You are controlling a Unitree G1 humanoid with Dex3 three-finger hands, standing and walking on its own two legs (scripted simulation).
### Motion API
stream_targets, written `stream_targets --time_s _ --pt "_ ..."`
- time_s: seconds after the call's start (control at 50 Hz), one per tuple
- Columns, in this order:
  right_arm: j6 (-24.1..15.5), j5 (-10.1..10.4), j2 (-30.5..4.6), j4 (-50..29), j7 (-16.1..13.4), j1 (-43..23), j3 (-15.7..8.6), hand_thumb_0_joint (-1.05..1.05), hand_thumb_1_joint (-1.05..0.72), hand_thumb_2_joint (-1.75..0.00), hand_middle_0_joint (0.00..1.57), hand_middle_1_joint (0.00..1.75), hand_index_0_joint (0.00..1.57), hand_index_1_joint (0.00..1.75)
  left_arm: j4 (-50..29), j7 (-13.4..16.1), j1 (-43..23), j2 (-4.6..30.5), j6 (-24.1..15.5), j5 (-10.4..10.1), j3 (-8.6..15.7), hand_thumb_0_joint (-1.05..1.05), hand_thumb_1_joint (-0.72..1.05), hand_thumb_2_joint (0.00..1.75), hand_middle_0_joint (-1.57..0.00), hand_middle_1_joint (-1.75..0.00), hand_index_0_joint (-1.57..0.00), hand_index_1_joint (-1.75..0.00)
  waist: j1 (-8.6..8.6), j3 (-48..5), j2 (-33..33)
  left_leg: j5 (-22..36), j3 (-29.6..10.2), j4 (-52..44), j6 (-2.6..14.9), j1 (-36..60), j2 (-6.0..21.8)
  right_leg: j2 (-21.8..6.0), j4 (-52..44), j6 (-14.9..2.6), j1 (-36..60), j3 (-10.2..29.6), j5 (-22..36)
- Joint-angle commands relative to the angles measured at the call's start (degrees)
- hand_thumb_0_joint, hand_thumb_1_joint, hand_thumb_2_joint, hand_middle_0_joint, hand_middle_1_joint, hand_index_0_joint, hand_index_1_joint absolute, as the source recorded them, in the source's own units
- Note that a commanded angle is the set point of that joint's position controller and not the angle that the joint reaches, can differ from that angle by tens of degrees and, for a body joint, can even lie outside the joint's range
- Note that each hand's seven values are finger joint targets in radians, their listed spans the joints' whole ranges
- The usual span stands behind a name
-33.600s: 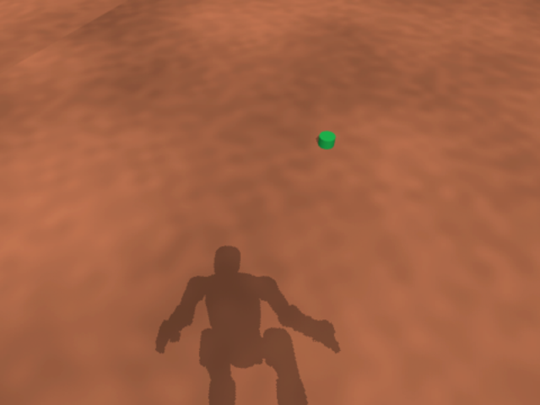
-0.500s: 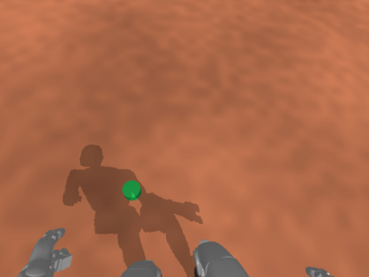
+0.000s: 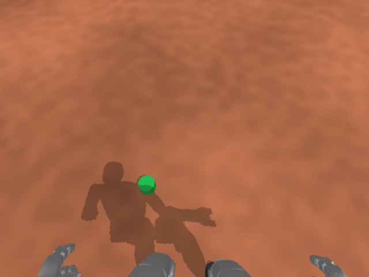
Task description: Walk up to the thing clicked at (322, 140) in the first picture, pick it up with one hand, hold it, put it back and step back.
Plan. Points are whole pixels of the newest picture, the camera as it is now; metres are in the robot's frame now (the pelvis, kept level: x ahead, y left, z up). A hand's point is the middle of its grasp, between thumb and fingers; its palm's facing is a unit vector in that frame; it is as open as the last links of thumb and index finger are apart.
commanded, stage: step back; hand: left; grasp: from above
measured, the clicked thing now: (147, 185) +0.58 +0.25 -0.74
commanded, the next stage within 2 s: none
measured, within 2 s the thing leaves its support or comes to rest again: neither
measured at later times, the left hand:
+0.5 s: hand out of the picture -0.08 +0.29 -0.17, palm faces -0.04 -0.92 -0.38, open 7.4 cm
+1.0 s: hand out of the picture -0.18 +0.25 -0.15, palm faces +0.02 -0.93 -0.37, open 7.4 cm
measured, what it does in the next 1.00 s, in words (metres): walks backwards: left foot, then right foot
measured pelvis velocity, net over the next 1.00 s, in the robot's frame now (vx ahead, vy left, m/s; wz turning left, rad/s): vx -0.33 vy -0.02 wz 0.05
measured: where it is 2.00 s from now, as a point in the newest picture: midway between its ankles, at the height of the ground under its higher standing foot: outside the picture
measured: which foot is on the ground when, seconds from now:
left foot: up 0.00-0.12, down 0.14-0.62, up 0.64-0.90, down 0.92-1.00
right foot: down 0.00-0.16, up 0.18-0.56, down 0.58-0.94, up 0.96-1.00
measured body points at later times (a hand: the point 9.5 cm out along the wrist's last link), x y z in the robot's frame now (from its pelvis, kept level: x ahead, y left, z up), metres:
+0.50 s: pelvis -0.16 +0.01 -0.01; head -0.09 +0.03 +0.44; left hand -0.08 +0.33 -0.14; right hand -0.03 -0.31 -0.10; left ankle -0.08 +0.13 -0.73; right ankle -0.20 -0.15 -0.69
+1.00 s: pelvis -0.33 -0.02 -0.01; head -0.26 +0.00 +0.43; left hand -0.18 +0.29 -0.13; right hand -0.26 -0.33 -0.13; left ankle -0.33 +0.09 -0.73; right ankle -0.25 -0.14 -0.71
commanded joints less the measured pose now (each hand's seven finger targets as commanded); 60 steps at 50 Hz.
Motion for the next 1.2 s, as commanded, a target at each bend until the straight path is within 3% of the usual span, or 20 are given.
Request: stream_targets --time_s 0.0,0.1,0.12,0.14,0.18,0.26,0.4,0.5,0.54,0.56,0.6,0.62,0.68,0.82,0.88,0.92,0.94,0.96,1.02,1.18 --pt "-1.2 -0.1 -9.1 -4.0 -1.1 2.8 -2.0 0.0 -0.9 -0.9 0.2 0.3 0.2 0.3 -6.2 0.9 1.2 13.4 -1.3 0.5 4.1 0.0 0.9 0.9 -0.2 -0.3 -0.2 -0.3 1.61 -13.6 -9.1 -1.3 2.5 -10.9 -1.46 -4.0 2.0 -11.2 -5.8 -10.59 17.5 9.7 22.4" --pt "-2.0 -1.7 -8.9 -2.4 -0.8 7.5 -3.2 0.0 -0.9 -0.9 0.2 0.3 0.2 0.3 -7.5 0.2 -0.1 15.0 0.5 -0.4 3.7 0.0 0.9 0.9 -0.2 -0.3 -0.2 -0.3 -1.18 -14.3 -10.7 17.6 7.0 -41.5 0.48 11.0 5.0 -9.4 1.2 -5.83 10.3 7.9 15.9" --pt "-2.1 -2.5 -10.7 -2.7 -0.8 7.3 -3.8 0.0 -0.9 -0.9 0.2 0.3 0.2 0.3 -7.9 0.0 0.5 13.2 0.9 -0.6 3.2 0.0 0.9 0.9 -0.2 -0.3 -0.2 -0.3 -1.14 -13.2 -5.9 18.9 0.4 -42.3 1.61 14.3 9.1 -6.6 3.5 -3.13 2.2 7.0 5.9" --pt "-2.1 -3.5 -16.8 -3.6 -0.6 6.0 -5.2 0.0 -0.9 -0.9 0.2 0.3 0.2 0.3 -8.7 0.0 0.9 10.7 0.8 -0.8 2.8 0.0 0.9 0.9 -0.2 -0.3 -0.2 -0.3 -1.47 -12.6 9.4 23.2 -17.8 -45.4 6.39 17.6 22.6 2.0 13.9 -0.17 -10.3 2.4 -11.0" --pt "-2.4 -2.7 -21.5 -5.9 -0.4 -0.1 -6.0 0.0 -0.9 -0.9 0.2 0.3 0.2 0.3 -8.8 1.2 -4.5 14.3 0.5 0.5 4.7 0.0 0.9 0.9 -0.2 -0.3 -0.2 -0.3 -3.87 -7.1 13.1 25.0 -26.8 -48.6 18.45 -1.2 32.9 5.1 35.2 1.86 -6.0 8.4 -24.5" --pt "-3.1 -2.7 -12.6 -7.0 -1.1 -4.9 -3.6 0.0 -0.9 -0.9 0.2 0.3 0.2 0.3 -4.8 0.2 4.5 13.0 0.8 -1.1 4.8 0.0 0.9 0.9 -0.2 -0.3 -0.2 -0.3 2.8 -7.1 6.1 36.0 -4.4 -41.5 10.05 8.9 19.1 7.6 42.3 0.92 -11.8 9.2 -13.6" --pt "-2.7 -1.7 -13.2 -7.0 -1.6 4.1 -4.7 0.0 -0.9 -0.9 0.2 0.3 0.2 0.3 -6.2 0.1 2.5 12.0 -0.1 -0.2 4.2 0.0 0.9 0.9 -0.2 -0.3 -0.2 -0.3 -3.51 -12.9 8.1 41.4 -5.9 -35.6 15.16 25.2 22.0 3.4 23.4 4.96 -11.5 5.0 -17.7" --pt "-1.5 -2.1 -15.5 -9.3 -1.0 -0.4 -5.1 0.0 -0.9 -0.9 0.2 0.3 0.2 0.3 -2.8 -0.7 8.9 11.8 -0.4 -0.2 4.3 0.0 0.9 0.9 -0.2 -0.3 -0.2 -0.3 -0.96 -15.1 12.6 33.8 -4.8 -34.0 12.47 14.9 21.3 0.5 2.2 2.43 2.6 -1.1 -11.9" --pt "-0.8 -1.3 -15.1 -10.0 -0.8 -3.1 -4.7 0.0 -0.9 -0.9 0.2 0.3 0.2 0.3 0.3 -0.9 14.8 12.3 -0.7 0.3 4.7 0.0 0.9 0.9 -0.2 -0.3 -0.2 -0.3 1.96 -16.0 10.3 27.2 -2.8 -31.3 8.4 6.9 18.9 0.6 -6.7 0.09 11.1 -2.5 -2.2" --pt "-0.6 -0.9 -13.2 -10.2 -0.7 -2.4 -4.2 0.0 -0.9 -0.9 0.2 0.3 0.2 0.3 -0.2 -1.0 13.7 15.2 -0.8 1.0 5.5 0.0 0.9 0.9 -0.2 -0.3 -0.2 -0.3 1.41 -13.7 3.3 18.4 -1.4 -27.5 5.14 -1.0 14.4 -3.5 -7.7 -2.15 12.2 6.1 -4.7" --pt "-0.4 -0.8 -11.0 -10.6 -2.0 -3.5 -4.2 0.0 -0.9 -0.9 0.2 0.3 0.2 0.3 -4.9 -1.1 5.6 24.4 -0.5 1.5 7.2 0.0 0.9 0.9 -0.2 -0.3 -0.2 -0.3 3.5 -7.5 -18.4 -6.6 1.8 -2.5 -0.21 -5.5 2.1 -24.0 -17.6 -15.34 -6.4 29.1 -9.6" --pt "-0.4 -0.8 -13.3 -9.4 -2.1 -2.0 -5.0 0.0 -0.9 -0.9 0.2 0.3 0.2 0.3 -6.5 -0.8 0.7 23.2 -0.7 1.2 6.9 0.0 0.9 0.9 -0.2 -0.3 -0.2 -0.3 1.42 -3.4 -17.4 -4.6 -1.2 3.9 -0.03 -1.1 4.2 -24.4 -20.0 -15.34 -15.8 29.5 -12.9" --pt "-0.7 -0.3 -11.0 -5.9 -1.3 3.5 -3.7 0.0 -0.9 -0.9 0.2 0.3 0.2 0.3 -7.7 -0.2 -5.2 15.3 -0.9 1.0 5.0 0.0 0.9 0.9 -0.2 -0.3 -0.2 -0.3 -2.71 -3.9 -9.4 4.6 -1.1 7.2 0.42 -3.1 -0.2 -10.7 -11.8 -7.98 -7.7 7.6 0.8" --pt "-2.6 -1.5 -8.8 -7.1 -1.7 4.7 -2.6 0.0 -0.9 -0.9 0.2 0.3 0.2 0.3 -8.3 0.8 2.7 14.0 -0.1 1.3 4.9 0.0 0.9 0.9 -0.2 -0.3 -0.2 -0.3 1.99 -12.4 -13.3 0.0 4.7 -22.3 -0.22 -4.7 5.8 -13.6 -1.2 -9.42 18.1 7.5 22.4" --pt "-3.1 -1.9 -9.1 -4.7 -1.6 9.4 -3.3 0.0 -0.9 -0.9 0.2 0.3 0.2 0.3 -9.3 0.2 1.5 14.1 1.2 -0.1 4.1 0.0 0.9 0.9 -0.2 -0.3 -0.2 -0.3 -0.04 -14.7 -9.1 20.1 7.3 -43.3 0.9 7.2 5.3 -10.5 7.3 -5.95 13.0 4.7 19.5" --pt "-2.9 -3.2 -17.8 -5.5 -1.5 7.5 -5.4 0.0 -0.9 -0.9 0.2 0.3 0.2 0.3 -10.5 -0.1 2.6 9.9 1.5 -0.8 2.9 0.0 0.9 0.9 -0.2 -0.3 -0.2 -0.3 1.07 -14.2 11.1 35.3 -18.7 -42.6 8.34 17.3 24.1 1.0 20.6 -0.11 -9.8 -2.2 -11.9" --pt "-2.7 -2.9 -22.6 -6.9 -1.3 5.5 -6.2 0.0 -0.9 -0.9 0.2 0.3 0.2 0.3 -11.1 0.7 -1.7 12.7 1.5 -0.4 3.9 0.0 0.9 0.9 -0.2 -0.3 -0.2 -0.3 -2.24 -12.5 12.6 37.1 -24.4 -43.1 17.37 7.6 31.9 2.8 29.9 1.24 -8.7 2.8 -24.5" --pt "-3.2 -2.9 -22.1 -7.3 -1.9 3.0 -6.2 0.0 -0.9 -0.9 0.2 0.3 0.2 0.3 -10.8 0.8 -4.3 14.7 1.6 0.2 4.5 0.0 0.9 0.9 -0.2 -0.3 -0.2 -0.3 -2.57 -9.5 12.2 37.2 -27.1 -44.2 19.31 0.7 34.1 1.1 37.5 1.44 -6.0 7.8 -24.9" --pt "-3.4 -2.9 -14.4 -8.1 -2.4 -0.8 -3.8 0.0 -0.9 -0.9 0.2 0.3 0.2 0.3 -7.7 0.1 1.6 13.3 1.7 -1.1 4.4 0.0 0.9 0.9 -0.2 -0.3 -0.2 -0.3 2.09 -10.2 4.7 48.7 -5.2 -36.5 12.62 8.7 21.1 5.4 43.5 0.97 -11.2 8.9 -17.3" --pt "-1.9 -2.7 -14.4 -8.6 -1.5 2.9 -4.1 0.0 -0.9 -0.9 0.2 0.3 0.2 0.3 -6.0 -0.2 3.2 12.0 -0.5 -0.4 3.4 0.0 0.9 0.9 -0.2 -0.3 -0.2 -0.3 -1.52 -14.2 12.7 43.6 -3.3 -31.5 13.78 17.8 21.6 -0.3 12.4 3.12 -4.3 0.0 -17.1"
